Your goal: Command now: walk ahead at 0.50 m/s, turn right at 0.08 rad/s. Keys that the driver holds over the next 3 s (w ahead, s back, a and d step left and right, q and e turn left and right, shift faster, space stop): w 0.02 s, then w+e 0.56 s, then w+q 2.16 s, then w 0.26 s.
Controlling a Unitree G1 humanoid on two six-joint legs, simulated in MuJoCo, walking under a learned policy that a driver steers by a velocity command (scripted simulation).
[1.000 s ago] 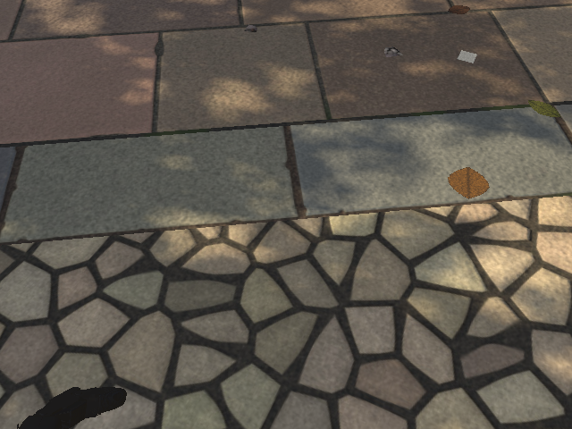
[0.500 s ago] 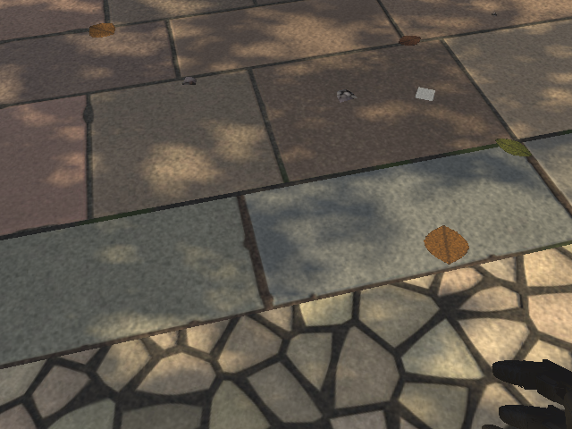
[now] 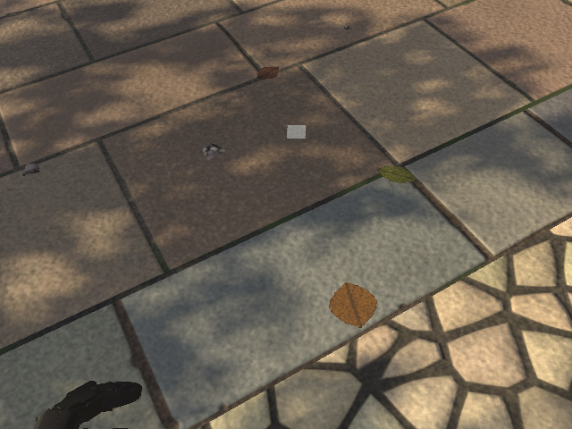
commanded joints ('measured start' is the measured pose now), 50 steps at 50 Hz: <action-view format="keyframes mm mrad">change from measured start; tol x32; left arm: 1 408 230 80 42 -7 3 14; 42 -33 92 27 -40 -12 -21 -1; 50 276 153 59 56 4 -16 22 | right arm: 1 -1 -93 3 -103 3 -49 2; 17 -436 -62 8 -244 -11 -57 25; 24 -28 -262 -66 -162 -37 -54 11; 50 -52 -117 -25 -106 29 -33 -9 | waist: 1 204 -190 -350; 22 33 -79 -91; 24 29 346 -367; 50 167 -166 -147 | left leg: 1 -701 -40 -138 679 -122 30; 20 -371 -17 -124 -91 437 14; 24 422 373 -717 -220 109 267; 30 -49 217 -309 -385 293 202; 43 -47 205 -224 -364 425 193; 50 -735 29 -152 654 -2 44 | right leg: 1 840 -365 720 -233 -295 -263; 8 331 -195 317 -370 123 -220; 20 339 -180 339 -235 25 -116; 26 -325 -11 176 737 -366 39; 40 -45 -44 47 43 98 80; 44 116 -25 53 -75 63 41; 47 842 -341 419 -88 -40 -126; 50 621 -343 469 -270 -282 -138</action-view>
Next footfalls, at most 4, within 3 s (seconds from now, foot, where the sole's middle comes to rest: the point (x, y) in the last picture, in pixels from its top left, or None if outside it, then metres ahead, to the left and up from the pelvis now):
0.46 left None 0.43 0.11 -0.76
0.92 right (375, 360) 0.60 -0.21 -0.76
1.42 left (264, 265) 0.89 0.04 -0.76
1.94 right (295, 171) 1.23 -0.08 -0.76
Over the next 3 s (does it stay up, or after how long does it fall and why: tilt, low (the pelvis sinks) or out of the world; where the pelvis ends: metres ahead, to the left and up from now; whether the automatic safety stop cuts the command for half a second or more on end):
stays up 1.51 0.34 0.00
